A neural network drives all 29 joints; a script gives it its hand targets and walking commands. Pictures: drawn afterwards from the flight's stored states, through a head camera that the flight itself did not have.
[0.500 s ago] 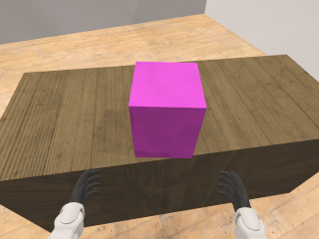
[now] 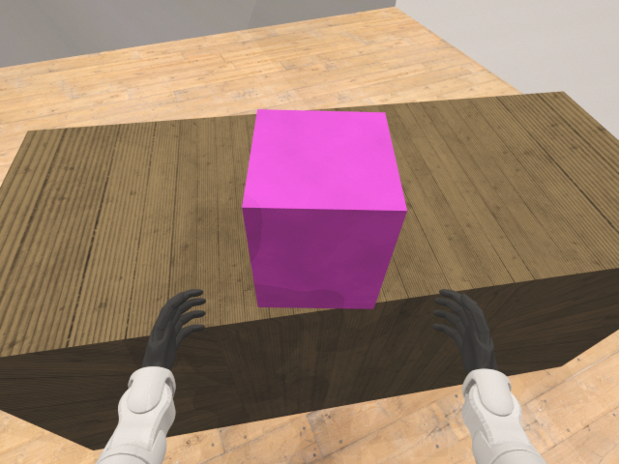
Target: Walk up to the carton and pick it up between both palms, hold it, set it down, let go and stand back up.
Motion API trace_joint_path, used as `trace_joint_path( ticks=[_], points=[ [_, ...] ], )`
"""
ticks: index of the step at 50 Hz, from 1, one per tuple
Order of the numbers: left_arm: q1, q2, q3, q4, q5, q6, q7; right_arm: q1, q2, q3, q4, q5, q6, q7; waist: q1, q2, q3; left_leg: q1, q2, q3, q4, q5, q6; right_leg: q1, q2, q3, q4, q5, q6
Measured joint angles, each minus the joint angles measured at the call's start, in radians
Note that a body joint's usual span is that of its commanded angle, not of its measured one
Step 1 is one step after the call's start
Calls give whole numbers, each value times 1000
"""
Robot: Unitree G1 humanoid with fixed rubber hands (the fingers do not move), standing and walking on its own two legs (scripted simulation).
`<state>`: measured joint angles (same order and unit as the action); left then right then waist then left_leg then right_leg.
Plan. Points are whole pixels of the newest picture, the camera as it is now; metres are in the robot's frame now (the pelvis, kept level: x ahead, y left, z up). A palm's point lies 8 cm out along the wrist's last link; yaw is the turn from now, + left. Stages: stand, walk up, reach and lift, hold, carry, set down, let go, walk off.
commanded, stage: reach and lift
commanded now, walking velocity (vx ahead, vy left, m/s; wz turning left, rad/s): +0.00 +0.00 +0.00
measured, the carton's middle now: (318, 214) +0.49 +0.01 +0.02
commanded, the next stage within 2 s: none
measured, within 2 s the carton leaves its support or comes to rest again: neither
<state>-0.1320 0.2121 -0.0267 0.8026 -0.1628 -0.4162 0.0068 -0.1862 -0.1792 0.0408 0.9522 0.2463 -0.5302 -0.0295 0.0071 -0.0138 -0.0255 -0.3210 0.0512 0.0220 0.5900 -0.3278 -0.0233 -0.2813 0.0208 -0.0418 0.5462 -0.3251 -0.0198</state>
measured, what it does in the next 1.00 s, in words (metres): stands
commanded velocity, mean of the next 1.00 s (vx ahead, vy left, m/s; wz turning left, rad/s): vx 0.00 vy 0.00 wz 0.00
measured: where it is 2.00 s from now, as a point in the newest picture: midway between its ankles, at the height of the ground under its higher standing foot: outside the picture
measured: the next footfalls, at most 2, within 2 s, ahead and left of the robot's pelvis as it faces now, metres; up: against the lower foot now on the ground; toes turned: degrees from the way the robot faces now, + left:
none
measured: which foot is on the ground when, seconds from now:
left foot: down 0.00-1.00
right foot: down 0.00-1.00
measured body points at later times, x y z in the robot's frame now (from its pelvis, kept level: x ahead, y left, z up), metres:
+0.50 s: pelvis -0.03 +0.00 +0.01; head -0.02 +0.01 +0.46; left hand +0.34 +0.22 +0.05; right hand +0.34 -0.21 +0.06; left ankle -0.02 +0.13 -0.73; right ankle -0.03 -0.11 -0.73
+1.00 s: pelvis -0.05 +0.00 +0.00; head -0.02 +0.02 +0.45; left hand +0.39 +0.21 +0.10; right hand +0.38 -0.19 +0.10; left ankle -0.02 +0.13 -0.73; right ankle -0.03 -0.11 -0.73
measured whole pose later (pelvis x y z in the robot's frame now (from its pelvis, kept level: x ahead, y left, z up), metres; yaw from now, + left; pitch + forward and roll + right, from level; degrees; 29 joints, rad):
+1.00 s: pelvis -0.05 +0.00 +0.00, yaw +0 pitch +11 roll -1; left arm -0.87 0.31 -0.07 1.14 -0.29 -0.02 0.07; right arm -0.81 -0.23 -0.03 1.06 0.29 0.00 -0.06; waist -0.01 -0.02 -0.16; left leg -0.52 0.04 0.01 0.51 -0.19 -0.02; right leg -0.48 0.02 -0.04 0.48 -0.19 -0.02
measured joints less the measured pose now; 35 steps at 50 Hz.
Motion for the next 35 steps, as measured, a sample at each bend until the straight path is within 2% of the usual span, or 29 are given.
trace_joint_path(
  ticks=[9,13,20,26,31,35],
  points=[
    [-101,5,53,1,27,68,-18,-98,-24,38,34,44,30,-21,-13,-4,-32,-21,-5,-4,-22,21,0,-24,-2,2,-13,16,0],
    [-143,10,62,-5,22,127,-6,-138,-31,25,22,52,81,-21,-15,3,-43,-32,-5,-5,-37,38,0,-34,0,3,-32,36,0],
    [-261,23,62,68,-23,208,-4,-227,-60,34,3,75,199,-30,-15,5,-65,-53,-11,-5,-74,79,6,-58,-5,5,-63,74,4],
    [-356,38,39,85,-47,268,2,-316,-71,5,-8,77,290,-25,-14,4,-81,-63,-10,-3,-96,109,8,-65,-3,8,-94,109,5],
    [-464,42,28,167,-47,306,13,-397,-82,-5,47,69,366,-12,-10,-3,-87,-66,-10,0,-105,126,10,-71,-2,11,-100,126,5],
    [-553,52,3,259,-77,331,39,-452,-79,-26,80,59,426,-7,-14,-11,-116,-110,-12,-3,-89,130,10,-117,-4,8,-78,125,4]
  ],
)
